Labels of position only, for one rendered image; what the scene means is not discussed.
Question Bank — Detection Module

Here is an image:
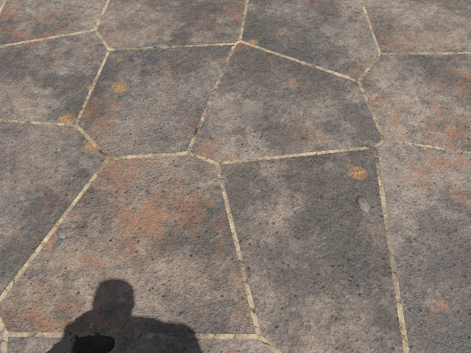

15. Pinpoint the robot left hand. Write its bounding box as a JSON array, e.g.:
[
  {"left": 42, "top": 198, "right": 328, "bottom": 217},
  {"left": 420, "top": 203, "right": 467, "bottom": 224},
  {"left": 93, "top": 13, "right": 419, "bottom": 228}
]
[{"left": 46, "top": 335, "right": 115, "bottom": 353}]

